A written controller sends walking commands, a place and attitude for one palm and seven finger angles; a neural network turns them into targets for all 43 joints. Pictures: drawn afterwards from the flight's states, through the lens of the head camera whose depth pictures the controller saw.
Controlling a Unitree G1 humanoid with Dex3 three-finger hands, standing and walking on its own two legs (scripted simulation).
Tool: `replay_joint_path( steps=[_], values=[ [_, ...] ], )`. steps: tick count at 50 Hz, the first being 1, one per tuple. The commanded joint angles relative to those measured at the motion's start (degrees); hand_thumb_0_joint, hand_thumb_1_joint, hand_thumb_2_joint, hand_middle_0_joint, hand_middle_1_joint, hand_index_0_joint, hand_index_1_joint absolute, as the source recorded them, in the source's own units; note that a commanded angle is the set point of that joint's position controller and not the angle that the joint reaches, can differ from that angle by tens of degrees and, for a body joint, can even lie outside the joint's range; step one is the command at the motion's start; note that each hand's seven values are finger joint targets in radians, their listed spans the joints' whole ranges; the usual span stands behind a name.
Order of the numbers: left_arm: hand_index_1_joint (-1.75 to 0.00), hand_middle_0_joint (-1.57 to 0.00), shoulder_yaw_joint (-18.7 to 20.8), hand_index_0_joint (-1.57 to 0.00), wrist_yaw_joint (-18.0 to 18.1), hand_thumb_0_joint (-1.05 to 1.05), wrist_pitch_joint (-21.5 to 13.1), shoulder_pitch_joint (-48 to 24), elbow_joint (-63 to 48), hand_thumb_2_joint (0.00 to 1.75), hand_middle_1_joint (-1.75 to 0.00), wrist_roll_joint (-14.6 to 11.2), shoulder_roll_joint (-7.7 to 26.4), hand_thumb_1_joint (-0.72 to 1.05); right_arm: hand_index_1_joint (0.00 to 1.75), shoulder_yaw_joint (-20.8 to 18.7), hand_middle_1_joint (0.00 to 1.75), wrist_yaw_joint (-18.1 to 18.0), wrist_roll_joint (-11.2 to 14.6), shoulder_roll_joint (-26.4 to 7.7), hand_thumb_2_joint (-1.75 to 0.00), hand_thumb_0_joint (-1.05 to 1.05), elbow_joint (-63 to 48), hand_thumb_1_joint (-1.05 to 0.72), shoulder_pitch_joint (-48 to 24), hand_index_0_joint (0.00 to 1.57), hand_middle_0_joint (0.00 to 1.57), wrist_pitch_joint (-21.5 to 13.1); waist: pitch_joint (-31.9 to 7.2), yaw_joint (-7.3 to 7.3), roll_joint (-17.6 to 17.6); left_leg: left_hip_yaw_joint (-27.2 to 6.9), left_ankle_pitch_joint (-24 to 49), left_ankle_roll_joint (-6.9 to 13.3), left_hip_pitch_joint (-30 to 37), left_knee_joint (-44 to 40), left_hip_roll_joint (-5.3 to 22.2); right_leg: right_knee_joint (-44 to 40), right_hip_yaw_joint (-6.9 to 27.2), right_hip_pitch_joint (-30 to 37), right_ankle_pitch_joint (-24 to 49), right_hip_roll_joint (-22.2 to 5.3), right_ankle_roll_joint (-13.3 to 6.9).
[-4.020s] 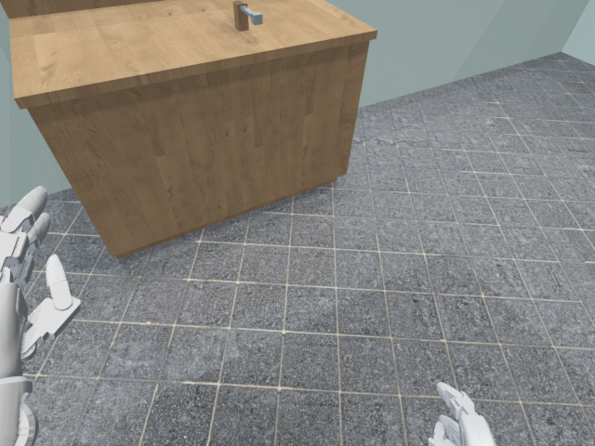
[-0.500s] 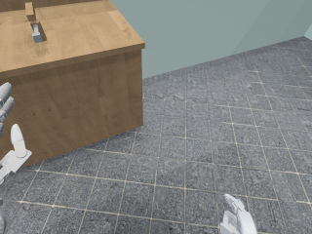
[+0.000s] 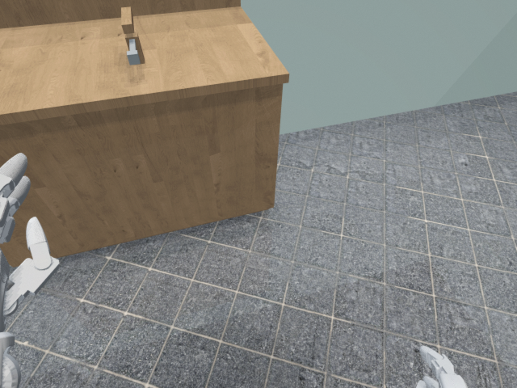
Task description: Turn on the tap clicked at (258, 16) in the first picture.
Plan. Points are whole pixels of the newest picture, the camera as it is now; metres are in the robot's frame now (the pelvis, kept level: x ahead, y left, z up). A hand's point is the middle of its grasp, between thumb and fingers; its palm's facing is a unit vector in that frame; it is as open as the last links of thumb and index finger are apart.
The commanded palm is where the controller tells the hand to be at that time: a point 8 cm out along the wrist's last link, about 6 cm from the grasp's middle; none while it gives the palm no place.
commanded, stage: take the last steps up to it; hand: left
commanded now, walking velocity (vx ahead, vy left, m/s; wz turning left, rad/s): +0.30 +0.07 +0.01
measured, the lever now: (133, 57) +0.88 +0.41 +0.07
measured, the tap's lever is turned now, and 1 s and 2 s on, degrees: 0 0 0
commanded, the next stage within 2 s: none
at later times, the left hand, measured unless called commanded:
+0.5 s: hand (70, 220) +0.27 +0.25 +0.16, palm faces +0.42 -0.81 -0.42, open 7.4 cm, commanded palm +0.21 +0.30 +0.17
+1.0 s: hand (99, 150) +0.39 +0.26 +0.18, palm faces +0.35 -0.80 -0.49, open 7.4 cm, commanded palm +0.34 +0.31 +0.17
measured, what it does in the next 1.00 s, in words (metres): walks ahead: left foot, then right foot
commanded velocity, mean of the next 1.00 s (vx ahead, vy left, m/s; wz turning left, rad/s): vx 0.30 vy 0.04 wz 0.00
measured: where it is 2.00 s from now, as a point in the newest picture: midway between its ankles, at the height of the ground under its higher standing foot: (257, 345)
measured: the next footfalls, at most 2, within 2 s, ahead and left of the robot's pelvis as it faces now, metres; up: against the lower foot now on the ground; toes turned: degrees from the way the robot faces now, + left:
left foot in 0.04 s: +0.04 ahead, +0.15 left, +0.00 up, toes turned +8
right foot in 0.36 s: +0.13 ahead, -0.08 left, +0.00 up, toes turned -9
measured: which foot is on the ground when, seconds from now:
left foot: up 0.00-0.02, down 0.04-0.36, up 0.38-0.66, down 0.68-1.00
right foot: down 0.00-0.04, up 0.06-0.34, down 0.36-0.70, up 0.72-1.00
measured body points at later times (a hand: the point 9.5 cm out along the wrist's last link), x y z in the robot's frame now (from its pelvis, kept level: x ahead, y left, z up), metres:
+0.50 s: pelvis +0.05 +0.02 -0.01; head +0.07 +0.00 +0.44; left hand +0.24 +0.30 +0.19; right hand +0.21 -0.21 -0.13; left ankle +0.03 +0.14 -0.67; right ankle +0.09 -0.07 -0.74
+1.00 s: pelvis +0.17 +0.03 -0.01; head +0.19 +0.02 +0.44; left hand +0.36 +0.30 +0.20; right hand +0.32 -0.16 -0.11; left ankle +0.14 +0.17 -0.74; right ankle +0.22 -0.06 -0.73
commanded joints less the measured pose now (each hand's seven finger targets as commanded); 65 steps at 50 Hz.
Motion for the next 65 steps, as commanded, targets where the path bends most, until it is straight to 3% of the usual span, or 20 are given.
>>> replay_joint_path(
  steps=[1, 2, 4, 8, 16, 17, 18, 20, 25, 32, 33, 35, 36, 43, 49, 50, 51, 52, 59, 65],
  values=[
    [-0.3, -0.2, 4.39, -0.2, 1.99, 0.0, -3.09, -11.79, -12.27, 0.9, -0.3, -0.15, 8.11, 0.9, 0.3, -0.42, 0.3, -1.18, 0.37, -2.28, -0.9, 0.0, -9.81, -0.9, -4.3, 0.2, 0.2, -3.63, -5.77, -1.83, 4.12, -1.05, -1.25, 2.24, 13.88, -15.86, 0.53, 3.72, 8.38, -4.05, -16.85, -3.97, -2.28],
    [-0.3, -0.2, 3.98, -0.2, 1.88, 0.0, -3.74, -13.12, -13.69, 0.9, -0.3, 0.03, 7.31, 0.9, 0.3, -0.76, 0.3, -1.11, 0.5, -4.11, -0.9, 0.0, -10.41, -0.9, -4.88, 0.2, 0.2, -3.58, -4.15, -1.94, 19.21, -17.17, -0.08, 6.78, 18.31, -21.13, 11.24, 18.93, 2.41, -14.34, -17.29, 3.35, 0.82],
    [-0.3, -0.2, 6.88, -0.2, 1.38, 0.0, -5.33, -13.29, -11.04, 0.9, -0.3, 1.48, 12.45, 0.9, 0.3, -0.26, 0.3, -0.53, 0.51, -2.26, -0.9, 0.0, -8.57, -0.9, -5.2, 0.2, 0.2, -4.49, -3.36, -1.57, 22.46, -31.82, 2.74, 14.72, 16.35, -24.67, 21.24, 39.2, 6.65, -25.35, -22.1, 3.48, 0.98],
    [-0.3, -0.2, 4.67, -0.2, -0.03, 0.0, -4.89, -7.84, -12.67, 0.9, -0.3, 1.22, 8.23, 0.9, 0.3, 0.25, 0.3, 0.87, 0.92, -1.38, -0.9, 0.0, -7.45, -0.9, -6.35, 0.2, 0.2, -5.47, -0.42, -0.67, 14.81, -13.97, 6.83, 11.7, 7.24, -22.4, 13.59, 33.93, 5.06, -20.37, -10.36, 1.65, 1.9],
    [-0.3, -0.2, 6.48, -0.2, -0.09, 0.0, -2.47, -8.5, -6.09, 0.9, -0.3, 0.91, 9.44, 0.9, 0.3, 1.77, 0.3, -0.02, 0.16, -0.85, -0.9, 0.0, -7.03, -0.9, -7.36, 0.2, 0.2, -4.42, -4.22, -0.23, 8.93, -4.88, 3.74, 5.64, 0.25, -9.19, 9.73, -0.27, -0.54, 8.29, -4.96, 6.71, 1.17],
    [-0.3, -0.2, 6.76, -0.2, 0.0, 0.0, -2.28, -9.28, -5.59, 0.9, -0.3, 1.25, 10.26, 0.9, 0.3, 1.66, 0.3, 0.02, 0.32, -0.23, -0.9, 0.0, -6.91, -0.9, -6.94, 0.2, 0.2, -3.95, -5.76, -0.1, 1.19, -2.05, 2.05, 4.25, -5.46, 3.08, 6.43, -4.17, 8.36, 13.91, -6.83, 1.16, -1.91],
    [-0.3, -0.2, 8.31, -0.2, 0.24, 0.0, -2.17, -9.67, -5.45, 0.9, -0.3, 1.34, 12.69, 0.9, 0.3, 1.87, 0.3, 0.24, 0.48, 1.13, -0.9, 0.0, -7.61, -0.9, -7.05, 0.2, 0.2, -3.54, -6.8, -0.15, -13.71, 1.85, -6.74, 1.39, -17.0, 19.24, -1.12, -10.06, 30.93, 19.51, -5.2, -11.52, -8.33],
    [-0.3, -0.2, 7.91, -0.2, -0.42, 0.0, -2.72, -10.93, -5.29, 0.9, -0.3, -0.21, 11.89, 0.9, 0.3, 0.97, 0.3, 1.21, 0.49, -0.68, -0.9, 0.0, -7.42, -0.9, -8.53, 0.2, 0.2, -3.84, -3.71, 0.35, -11.91, -8.02, -7.66, -0.39, -21.05, 34.17, -0.16, -16.19, 41.57, 12.27, -16.68, -17.66, -11.74],
    [-0.3, -0.2, 8.12, -0.2, -0.22, 0.0, -4.62, -7.95, -12.53, 0.9, -0.3, 0.51, 11.57, 0.9, 0.3, 2.17, 0.3, 0.87, 0.32, 0.0, -0.9, 0.0, -7.63, -0.9, -9.74, 0.2, 0.2, -2.17, -3.54, -0.69, -4.13, -4.62, -0.73, -0.91, -10.15, 18.5, 3.48, -12.97, 15.56, 1.52, -3.07, -11.72, -8.66],
    [-0.3, -0.2, 7.85, -0.2, 1.86, 0.0, -3.72, -6.3, -14.05, 0.9, -0.3, 0.11, 10.08, 0.9, 0.3, 0.77, 0.3, -0.69, -0.11, -0.63, -0.9, 0.0, -9.54, -0.9, -6.09, 0.2, 0.2, -3.13, -6.36, -0.58, 0.2, 4.24, 5.82, -0.18, 8.75, -10.58, -1.17, -3.45, 10.64, 2.13, -8.95, -5.07, -5.38],
    [-0.3, -0.2, 7.16, -0.2, 1.73, 0.0, -3.96, -7.61, -14.08, 0.9, -0.3, 0.08, 9.52, 0.9, 0.3, 0.22, 0.3, -1.02, 0.22, -1.69, -0.9, 0.0, -9.82, -0.9, -5.28, 0.2, 0.2, -3.08, -6.09, -1.28, 5.44, 0.77, 5.14, 0.82, 12.51, -13.54, 1.07, 3.51, 8.99, -0.65, -9.13, -2.89, -3.72],
    [-0.3, -0.2, 6.56, -0.2, 1.33, 0.0, -4.89, -8.89, -13.69, 0.9, -0.3, 0.21, 8.95, 0.9, 0.3, -0.12, 0.3, -0.66, 0.78, -2.89, -0.9, 0.0, -10.76, -0.9, -5.62, 0.2, 0.2, -3.23, -4.91, -1.62, 22.19, -26.03, 10.98, 9.79, 18.78, -21.91, 18.68, 28.47, 2.84, -16.87, -23.25, 6.47, 0.65],
    [-0.3, -0.2, 7.91, -0.2, 1.0, 0.0, -5.04, -8.01, -10.7, 0.9, -0.3, 0.78, 11.19, 0.9, 0.3, 0.56, 0.3, -0.54, 0.1, -1.92, -0.9, 0.0, -9.69, -0.9, -6.51, 0.2, 0.2, -3.71, -3.8, -1.81, 21.79, -31.13, 7.02, 12.86, 15.61, -24.13, 21.88, 36.35, 6.7, -20.32, -22.32, 4.46, 0.24],
    [-0.3, -0.2, 6.4, -0.2, 0.05, 0.0, -3.71, -1.25, -14.83, 0.9, -0.3, 0.18, 8.11, 0.9, 0.3, 0.41, 0.3, 1.1, 0.58, -1.61, -0.9, 0.0, -9.05, -0.9, -5.55, 0.2, 0.2, -4.83, -5.34, -1.07, 15.44, -7.93, 24.06, 8.73, 13.97, -18.89, 13.9, 21.43, 1.89, -14.46, -8.94, 3.81, 1.58],
    [-0.3, -0.2, 7.94, -0.2, 0.13, 0.0, -1.88, -4.22, -8.42, 0.9, -0.3, 0.17, 9.63, 0.9, 0.3, 1.42, 0.3, 0.09, 0.61, -0.62, -0.9, 0.0, -9.06, -0.9, -7.12, 0.2, 0.2, -3.23, -6.34, -0.69, 10.03, -1.25, 16.2, 4.82, 4.96, -6.65, 10.83, -0.33, -2.43, 7.37, -1.67, 7.01, 0.71],
    [-0.3, -0.2, 8.15, -0.2, 0.13, 0.0, -1.79, -5.25, -7.98, 0.9, -0.3, 0.45, 10.52, 0.9, 0.3, 1.46, 0.3, 0.14, 0.86, 0.06, -0.9, 0.0, -8.84, -0.9, -7.24, 0.2, 0.2, -2.84, -7.51, -0.23, 2.61, 0.75, 11.43, 3.69, -1.14, 4.67, 8.23, -2.92, 5.2, 13.56, -0.73, 1.69, -1.77],
    [-0.3, -0.2, 9.75, -0.2, 0.37, 0.0, -1.77, -5.29, -7.13, 0.9, -0.3, 0.7, 12.98, 0.9, 0.3, 1.8, 0.3, 0.28, 0.88, 1.51, -0.9, 0.0, -9.43, -0.9, -7.14, 0.2, 0.2, -2.41, -8.35, -0.25, -11.77, 4.04, -2.73, 1.08, -14.11, 20.57, 0.58, -7.28, 26.85, 20.25, 5.71, -10.8, -7.82],
    [-0.3, -0.2, 11.39, -0.2, 0.5, 0.0, -2.03, -6.85, -7.54, 0.9, -0.3, -0.21, 14.01, 0.9, 0.3, 1.83, 0.3, 0.61, 0.62, 0.57, -0.9, 0.0, -9.86, -0.9, -9.02, 0.2, 0.2, -2.92, -7.27, 0.85, -14.26, -2.52, -11.9, -0.08, -19.92, 30.66, -0.91, -11.28, 37.36, 17.98, 5.12, -17.53, -11.6],
    [-0.3, -0.2, 9.09, -0.2, -0.07, 0.0, -4.28, -4.58, -13.25, 0.9, -0.3, -0.02, 11.12, 0.9, 0.3, 1.72, 0.3, 0.85, 0.41, 0.23, -0.9, 0.0, -8.15, -0.9, -9.97, 0.2, 0.2, -0.96, -4.68, -1.14, -4.36, -4.21, 1.19, -1.57, -12.46, 20.03, 3.98, -11.49, 11.97, 5.53, 6.94, -11.53, -8.16],
    [-0.3, -0.2, 8.83, -0.2, 1.86, 0.0, -3.16, -2.46, -14.02, 0.9, -0.3, -0.33, 10.16, 0.9, 0.3, 1.27, 0.3, 0.08, 0.01, 0.58, -0.9, 0.0, -10.74, -0.9, -7.53, 0.2, 0.2, -2.32, -6.83, 0.62, -4.28, 4.27, 5.72, -0.42, -0.51, -4.04, -1.08, -7.21, 10.64, 9.2, 4.67, -8.41, -7.49]
  ],
)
